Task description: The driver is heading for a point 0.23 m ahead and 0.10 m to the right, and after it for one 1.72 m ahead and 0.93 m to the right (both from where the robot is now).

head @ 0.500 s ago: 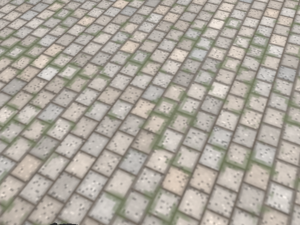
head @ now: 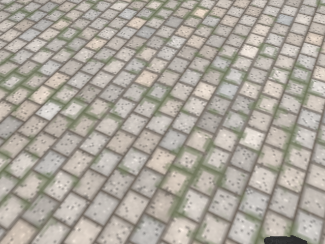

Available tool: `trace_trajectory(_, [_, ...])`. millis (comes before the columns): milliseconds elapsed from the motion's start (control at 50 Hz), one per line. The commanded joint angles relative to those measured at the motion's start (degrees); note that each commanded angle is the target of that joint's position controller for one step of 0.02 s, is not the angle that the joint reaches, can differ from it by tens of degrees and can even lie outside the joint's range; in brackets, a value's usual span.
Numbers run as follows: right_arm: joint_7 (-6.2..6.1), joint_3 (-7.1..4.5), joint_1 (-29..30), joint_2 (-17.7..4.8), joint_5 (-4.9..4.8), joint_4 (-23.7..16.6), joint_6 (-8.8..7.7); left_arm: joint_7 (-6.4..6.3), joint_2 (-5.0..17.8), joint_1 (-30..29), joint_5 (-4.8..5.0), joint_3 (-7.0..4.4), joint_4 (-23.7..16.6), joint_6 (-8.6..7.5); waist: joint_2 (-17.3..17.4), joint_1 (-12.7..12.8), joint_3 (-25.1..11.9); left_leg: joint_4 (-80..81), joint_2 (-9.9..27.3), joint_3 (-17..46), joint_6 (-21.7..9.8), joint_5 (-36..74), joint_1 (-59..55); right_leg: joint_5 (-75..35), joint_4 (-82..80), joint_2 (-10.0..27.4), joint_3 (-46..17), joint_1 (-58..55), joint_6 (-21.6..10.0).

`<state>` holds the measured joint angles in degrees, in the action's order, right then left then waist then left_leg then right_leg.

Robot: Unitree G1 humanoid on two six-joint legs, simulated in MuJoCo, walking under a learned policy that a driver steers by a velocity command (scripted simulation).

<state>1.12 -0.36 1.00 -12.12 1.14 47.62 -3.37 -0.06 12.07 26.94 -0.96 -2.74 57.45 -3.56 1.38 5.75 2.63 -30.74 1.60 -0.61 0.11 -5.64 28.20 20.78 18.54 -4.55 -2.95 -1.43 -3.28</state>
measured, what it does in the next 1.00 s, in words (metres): walks ahead, turning right: left foot, then right foot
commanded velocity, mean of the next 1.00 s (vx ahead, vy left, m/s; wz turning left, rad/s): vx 0.12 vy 0.00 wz -0.56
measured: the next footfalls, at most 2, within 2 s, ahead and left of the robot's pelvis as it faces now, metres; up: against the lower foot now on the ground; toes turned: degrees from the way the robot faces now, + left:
left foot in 0.02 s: +0.18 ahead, +0.11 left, +0.00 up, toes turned +0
right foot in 0.50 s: +0.21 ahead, -0.11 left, +0.00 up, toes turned -22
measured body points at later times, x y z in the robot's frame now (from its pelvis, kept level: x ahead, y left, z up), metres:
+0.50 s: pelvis +0.14 +0.00 -0.01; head +0.17 -0.02 +0.44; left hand +0.36 +0.19 -0.11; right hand +0.12 -0.27 -0.15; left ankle +0.14 +0.11 -0.73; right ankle +0.17 -0.10 -0.74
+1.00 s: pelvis +0.15 +0.01 +0.00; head +0.19 +0.01 +0.45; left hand +0.40 +0.19 -0.13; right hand +0.11 -0.28 -0.10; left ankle +0.21 +0.10 -0.74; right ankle +0.17 -0.10 -0.73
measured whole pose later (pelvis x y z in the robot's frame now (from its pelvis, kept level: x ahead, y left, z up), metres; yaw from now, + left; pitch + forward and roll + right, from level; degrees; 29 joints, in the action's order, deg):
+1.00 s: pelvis +0.15 +0.01 +0.00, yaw -35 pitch +1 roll +0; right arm -2.6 -2.4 -10.4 -14.7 0.7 42.7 1.3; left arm 0.7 16.5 11.9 -0.3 -5.2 44.2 3.4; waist -2.1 1.6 2.3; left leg -28.4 -2.7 2.5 -1.6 -15.4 14.8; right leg 10.6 29.8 -8.8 -10.5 22.0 -2.3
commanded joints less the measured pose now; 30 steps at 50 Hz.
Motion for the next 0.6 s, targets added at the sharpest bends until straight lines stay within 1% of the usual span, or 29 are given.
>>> trace_trajectory(20, [-1.51, -3.34, -14.8, -10.0, 0.90, 0.8, -2.38, -0.19, 9.6, -3.4, 0.46, -2.24, -3.8, -0.61, -2.1, -10.5, -6.6, 6.8, 0.6, 1.9, -3.2, -1.1, -23.1, -36.6, 17.3, 9.7, -6.9, 9.3, -4.5])
trace_trajectory(40, [-2.48, -4.45, -24.2, -15.0, 2.44, 0.9, -2.97, -0.31, 6.1, -3.3, 1.24, -1.45, -6.4, -0.83, 4.9, -13.0, -16.2, 6.8, 15.6, 15.6, -6.0, -0.3, -36.6, -19.7, 34.5, 5.2, -2.7, 17.6, -2.8])
trace_trajectory(60, [-2.36, -5.39, -21.9, -18.7, 2.03, 0.3, -1.91, -0.89, 2.1, 3.8, 2.89, -0.93, -7.5, -0.10, 16.6, -8.6, -20.6, 11.4, 27.4, 35.1, -12.7, 9.9, -44.3, 13.7, 47.7, -2.3, 2.4, 33.1, -1.3])
trace_trajectory(80, [-2.16, -4.34, -18.5, -12.7, 0.69, -0.8, -1.12, -1.49, 7.8, 2.8, 1.04, -2.15, -5.4, 1.16, 5.7, -7.3, -15.5, 10.4, 24.5, 31.6, -12.7, 13.4, -38.3, 11.3, 51.9, 2.5, -0.6, 35.1, -1.6])
trace_trajectory(100, [-2.09, -3.06, -14.9, -8.1, 0.28, -1.4, -1.25, -1.08, 7.7, -0.7, 0.55, -2.58, -5.5, 1.54, 1.7, -6.4, -9.1, 10.0, 21.3, 21.5, -11.6, 20.3, -31.6, 7.2, 51.6, 4.0, -0.8, 34.7, -1.0])
trace_trajectory(120, [-2.06, -2.48, -13.3, -6.2, 0.38, -1.4, -1.36, -0.72, 6.2, -2.5, 0.36, -2.55, -5.9, 1.90, 1.5, -5.5, -6.5, 10.9, 18.8, 14.4, -10.5, 27.3, -26.8, 5.0, 50.2, 5.6, -0.3, 33.5, -0.1])
trace_trajectory(140, [-2.36, -2.17, -13.0, -5.3, 0.18, -1.3, -1.50, -0.27, 5.9, -3.9, -0.22, -2.78, -6.3, 2.63, 3.3, -4.9, -5.2, 11.7, 16.7, 9.8, -9.5, 29.3, -23.9, 3.5, 48.8, 6.7, 0.0, 32.6, 0.7])
trace_trajectory(160, [-2.55, -2.14, -12.7, -5.4, 0.02, -1.1, -1.62, 0.23, 5.4, -3.5, -0.60, -2.79, -6.5, 3.50, 5.3, -4.0, -4.9, 12.4, 15.2, 6.4, -9.1, 31.4, -21.5, 2.2, 48.5, 6.5, 0.8, 31.1, 1.6])
trace_trajectory(180, [-2.55, -2.23, -13.2, -5.8, -0.09, -0.9, -1.89, 0.56, 5.0, -3.8, -0.65, -2.82, -7.0, 4.14, 5.8, -3.6, -5.4, 12.7, 15.0, 4.4, -9.2, 34.2, -20.4, 0.8, 48.5, 6.0, 1.3, 30.2, 2.1])
trace_trajectory(200, [-2.55, -2.40, -13.5, -6.4, -0.18, -0.9, -2.08, 0.77, 4.9, -4.4, -0.55, -2.87, -7.6, 4.61, 5.6, -3.2, -6.1, 13.0, 15.1, 2.8, -9.8, 35.7, -20.4, -0.4, 48.3, 5.6, 1.6, 30.5, 2.5])
trace_trajectory(220, [-2.61, -2.58, -13.4, -6.9, -0.25, -0.9, -2.10, 0.94, 4.9, -5.5, -0.54, -2.84, -8.3, 5.02, 5.5, -3.0, -5.9, 13.4, 15.3, 1.2, -10.3, 35.4, -19.9, -1.6, 47.4, 5.7, 1.9, 31.2, 2.9])
trace_trajectory(260, [-2.80, -2.80, -13.2, -7.5, -0.13, -0.9, -1.71, 1.36, 4.6, -9.1, -0.66, -2.51, -10.2, 5.67, 5.8, -3.2, -4.7, 14.3, 15.2, -1.7, -10.6, 32.5, -19.4, -4.7, 42.5, 6.5, 2.7, 33.0, 3.4])
trace_trajectory(300, [-2.92, -2.93, -13.0, -7.7, -0.08, -0.8, -1.13, 1.99, 3.9, -12.2, -0.70, -1.86, -11.8, 5.91, 6.3, -3.6, -4.4, 14.1, 14.1, -5.3, -10.2, 29.5, -18.4, -8.7, 35.6, 7.0, 4.1, 31.1, 3.4])
trace_trajectory(340, [-2.80, -3.30, -13.2, -8.7, -0.11, -0.8, -0.72, 2.52, 3.6, -14.9, -0.64, -1.32, -13.2, 5.95, 6.5, -4.4, -4.6, 13.3, 14.0, -7.8, -9.8, 27.4, -17.2, -11.3, 29.1, 6.7, 5.8, 27.0, 2.7])
trace_trajectory(380, [-2.48, -3.91, -14.4, -10.1, -0.10, -0.6, -0.17, 2.69, 4.6, -16.9, -0.75, -1.34, -14.5, 6.04, 6.3, -5.4, -5.0, 11.5, 15.0, -8.3, -9.5, 25.3, -18.4, -10.1, 25.1, 6.0, 7.2, 24.8, 2.0])
trace_trajectory(420, [-2.25, -4.56, -15.1, -11.3, -0.13, -0.6, 0.62, 2.68, 5.6, -18.1, -0.79, -1.58, -15.7, 6.15, 6.5, -6.1, -4.7, 8.9, 16.6, -7.8, -9.0, 22.2, -19.9, -6.3, 21.9, 5.8, 7.6, 24.1, 1.0])
trace_trajectory(460, [-2.36, -5.04, -15.4, -11.9, -0.20, -0.7, 1.66, 2.52, 6.3, -18.0, -0.83, -1.87, -16.5, 5.82, 6.0, -6.1, -4.6, 4.3, 17.5, -7.6, -7.7, 17.5, -20.7, -4.0, 16.9, 5.3, 7.8, 21.9, -0.4])
trace_trajectory(480, [-2.47, -5.21, -16.1, -11.8, -0.16, -0.4, 2.42, 2.28, 6.3, -16.0, -1.03, -1.99, -16.2, 5.13, 3.4, -4.9, -5.5, -1.3, 16.4, -9.0, -5.9, 13.6, -19.6, -7.7, 11.1, 4.6, 7.7, 17.6, -1.3])
trace_trajectory(500, [-2.35, -5.15, -19.7, -10.9, 0.35, 0.0, 3.04, 1.56, 9.6, -12.2, -1.55, -2.93, -15.3, 4.12, -4.9, -3.9, -8.4, -12.4, 12.8, -11.3, -2.7, 4.4, -15.5, -16.4, 4.9, 7.8, 0.7, 10.0, -3.0])
trace_trajectory(520, [-1.91, -3.97, -20.5, -6.2, 0.20, -3.7, 3.56, 0.80, 18.4, -11.8, -1.33, -4.86, -16.6, 3.79, -20.6, -5.4, -9.5, -28.1, 2.5, -13.9, 1.8, -29.3, 2.0, -40.5, 3.1, 25.0, -23.0, 0.7, -11.1])
trace_trajectory(540, [-2.50, -3.99, -16.1, -8.0, 0.62, -4.7, 4.74, 0.58, 18.5, -6.1, 0.74, -5.61, -15.6, 4.36, -13.5, -0.4, -13.9, -36.5, -1.0, -2.7, 2.3, -35.4, 5.2, -42.4, 1.9, 27.5, -27.1, 0.2, -18.1])
trace_trajectory(560, [-2.56, -4.02, -14.3, -8.1, 0.09, -5.0, 5.20, 0.23, 16.4, -7.7, 0.85, -4.99, -15.3, 4.83, -9.4, -1.7, -10.6, -39.1, 0.5, 0.3, 2.3, -31.1, 7.1, -38.5, 1.5, 24.9, -22.5, 2.6, -17.9])
trace_trajectory(580, [-2.57, -3.93, -13.1, -7.6, -0.45, -4.9, 4.96, -0.25, 13.4, -11.8, 0.63, -4.11, -15.8, 5.33, -7.5, -3.4, -6.1, -37.3, 1.4, 1.5, 2.0, -25.7, 7.1, -33.3, 0.4, 21.2, -18.1, 7.1, -15.5])
trace_trajectory(600, [-2.67, -4.05, -12.6, -7.9, -0.17, -4.8, 4.64, -0.60, 11.4, -15.5, 0.62, -3.45, -16.5, 5.66, -7.2, -5.0, -4.3, -34.0, 2.2, 2.2, 1.8, -21.7, 6.3, -29.3, -0.3, 17.7, -15.3, 9.5, -12.7])
Velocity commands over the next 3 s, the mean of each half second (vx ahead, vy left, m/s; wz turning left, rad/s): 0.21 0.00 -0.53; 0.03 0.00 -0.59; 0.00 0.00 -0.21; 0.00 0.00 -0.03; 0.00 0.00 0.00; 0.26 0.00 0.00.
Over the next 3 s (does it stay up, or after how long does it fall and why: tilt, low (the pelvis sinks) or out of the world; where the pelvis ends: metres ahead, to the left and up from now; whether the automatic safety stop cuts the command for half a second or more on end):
stays up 0.26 -0.03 0.01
